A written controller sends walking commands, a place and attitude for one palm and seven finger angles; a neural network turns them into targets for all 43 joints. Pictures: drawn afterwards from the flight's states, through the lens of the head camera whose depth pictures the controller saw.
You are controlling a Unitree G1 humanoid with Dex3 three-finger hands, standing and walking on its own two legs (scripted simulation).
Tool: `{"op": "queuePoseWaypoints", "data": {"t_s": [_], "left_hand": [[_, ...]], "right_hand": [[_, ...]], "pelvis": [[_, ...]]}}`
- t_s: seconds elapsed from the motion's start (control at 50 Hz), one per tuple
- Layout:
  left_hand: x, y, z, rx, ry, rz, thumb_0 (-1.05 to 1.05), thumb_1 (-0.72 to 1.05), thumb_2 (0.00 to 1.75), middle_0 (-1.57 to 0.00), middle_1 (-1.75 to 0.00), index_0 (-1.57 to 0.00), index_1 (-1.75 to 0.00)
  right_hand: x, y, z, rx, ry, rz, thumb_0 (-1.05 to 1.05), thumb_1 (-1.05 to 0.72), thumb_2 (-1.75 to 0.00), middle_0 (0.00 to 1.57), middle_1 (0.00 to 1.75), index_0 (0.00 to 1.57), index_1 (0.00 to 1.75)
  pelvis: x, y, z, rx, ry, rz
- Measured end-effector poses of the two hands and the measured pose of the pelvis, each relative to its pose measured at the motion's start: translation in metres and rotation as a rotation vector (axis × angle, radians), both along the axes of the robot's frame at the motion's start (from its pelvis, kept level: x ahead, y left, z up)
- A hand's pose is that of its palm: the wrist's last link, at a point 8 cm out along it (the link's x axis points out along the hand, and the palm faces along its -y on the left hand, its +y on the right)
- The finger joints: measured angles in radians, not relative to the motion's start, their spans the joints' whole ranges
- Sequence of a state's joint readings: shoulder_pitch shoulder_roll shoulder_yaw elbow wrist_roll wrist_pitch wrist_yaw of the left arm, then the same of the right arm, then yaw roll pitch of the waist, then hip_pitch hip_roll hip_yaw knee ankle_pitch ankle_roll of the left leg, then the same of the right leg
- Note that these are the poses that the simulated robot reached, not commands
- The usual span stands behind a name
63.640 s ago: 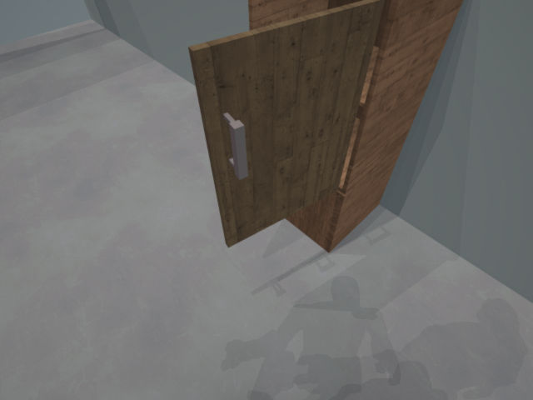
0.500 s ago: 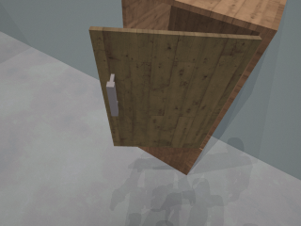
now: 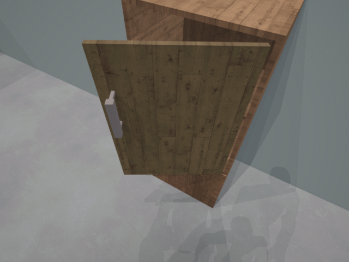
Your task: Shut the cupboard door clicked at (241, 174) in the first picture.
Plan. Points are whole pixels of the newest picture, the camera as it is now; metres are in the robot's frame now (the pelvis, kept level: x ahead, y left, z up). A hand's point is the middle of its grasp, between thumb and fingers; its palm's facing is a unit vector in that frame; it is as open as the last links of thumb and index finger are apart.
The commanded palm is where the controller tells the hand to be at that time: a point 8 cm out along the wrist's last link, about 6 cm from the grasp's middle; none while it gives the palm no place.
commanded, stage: come to a stop and stand still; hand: left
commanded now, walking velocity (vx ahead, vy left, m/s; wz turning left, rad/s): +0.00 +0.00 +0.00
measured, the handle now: (115, 115) +0.49 +0.19 +0.04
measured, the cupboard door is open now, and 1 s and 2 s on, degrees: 31 31 31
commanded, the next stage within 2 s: look again from close up in 0.14 s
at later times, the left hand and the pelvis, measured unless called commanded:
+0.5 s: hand out of the picture +0.00 +0.20 -0.19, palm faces +0.03 -0.98 -0.18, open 7.4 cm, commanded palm none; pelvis -0.01 +0.03 -0.01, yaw +0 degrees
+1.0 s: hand out of the picture -0.08 +0.22 -0.19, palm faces +0.03 -0.98 -0.18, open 7.4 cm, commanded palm none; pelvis -0.03 +0.05 -0.01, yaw +0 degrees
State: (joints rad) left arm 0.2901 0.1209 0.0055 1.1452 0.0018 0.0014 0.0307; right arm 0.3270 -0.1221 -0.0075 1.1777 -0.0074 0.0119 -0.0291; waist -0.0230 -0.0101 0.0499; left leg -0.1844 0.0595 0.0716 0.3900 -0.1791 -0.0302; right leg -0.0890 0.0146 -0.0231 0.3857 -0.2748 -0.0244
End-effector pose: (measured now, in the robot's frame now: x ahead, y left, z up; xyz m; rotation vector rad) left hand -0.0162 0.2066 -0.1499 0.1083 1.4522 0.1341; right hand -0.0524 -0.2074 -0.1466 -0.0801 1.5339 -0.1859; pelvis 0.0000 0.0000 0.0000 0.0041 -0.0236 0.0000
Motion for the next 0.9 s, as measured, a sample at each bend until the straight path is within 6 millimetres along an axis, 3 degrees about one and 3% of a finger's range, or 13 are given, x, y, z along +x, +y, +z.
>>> {"op": "queuePoseWaypoints", "data": {"t_s": [0.12, 0.28, 0.4, 0.54, 0.74, 0.9], "left_hand": [[-0.003, -0.008, -0.001, -0.013, 0.011, 0.01, 0.01, 0.91, 0.9, -0.2, -0.3, -0.2, -0.3], [0.0, -0.008, -0.002, -0.001, -0.008, 0.007, 0.01, 0.91, 0.9, -0.2, -0.3, -0.2, -0.3], [0.002, 0.015, -0.006, 0.021, -0.066, -0.014, 0.01, 0.91, 0.9, -0.2, -0.3, -0.2, -0.3], [0.007, 0.048, -0.008, 0.038, -0.143, -0.023, 0.0, 0.9, 0.9, -0.2, -0.3, -0.2, -0.3], [-0.015, 0.078, -0.004, 0.057, -0.136, -0.024, 0.0, 0.9, 0.9, -0.2, -0.3, -0.2, -0.3], [-0.05, 0.079, -0.004, 0.048, -0.048, -0.009, 0.0, 0.9, 0.9, -0.2, -0.3, -0.2, -0.3]], "right_hand": [[0.009, 0.002, -0.001, 0.005, -0.017, 0.002, 0.0, -0.91, -0.89, 0.2, 0.3, 0.2, 0.3], [0.038, 0.001, -0.004, -0.005, -0.079, 0.034, 0.01, -0.92, -0.89, 0.2, 0.3, 0.2, 0.3], [0.062, -0.006, -0.003, -0.065, -0.224, 0.036, 0.02, -0.93, -0.89, 0.2, 0.3, 0.2, 0.3], [0.079, 0.012, 0.004, -0.066, -0.32, 0.082, 0.01, -0.92, -0.89, 0.2, 0.3, 0.2, 0.3], [0.064, 0.027, 0.009, -0.062, -0.312, 0.112, 0.0, -0.92, -0.89, 0.2, 0.3, 0.2, 0.3], [0.039, 0.028, 0.006, -0.058, -0.235, 0.101, 0.0, -0.91, -0.89, 0.2, 0.3, 0.2, 0.3]], "pelvis": [[0.003, -0.002, 0.0, 0.0, 0.001, 0.001], [0.005, 0.001, -0.002, -0.014, 0.008, -0.001], [0.0, 0.017, -0.009, -0.012, -0.006, -0.006], [-0.015, 0.034, -0.011, -0.015, -0.023, -0.003], [-0.032, 0.051, -0.009, -0.014, -0.002, 0.007], [-0.037, 0.053, -0.007, -0.013, 0.005, 0.009]]}}
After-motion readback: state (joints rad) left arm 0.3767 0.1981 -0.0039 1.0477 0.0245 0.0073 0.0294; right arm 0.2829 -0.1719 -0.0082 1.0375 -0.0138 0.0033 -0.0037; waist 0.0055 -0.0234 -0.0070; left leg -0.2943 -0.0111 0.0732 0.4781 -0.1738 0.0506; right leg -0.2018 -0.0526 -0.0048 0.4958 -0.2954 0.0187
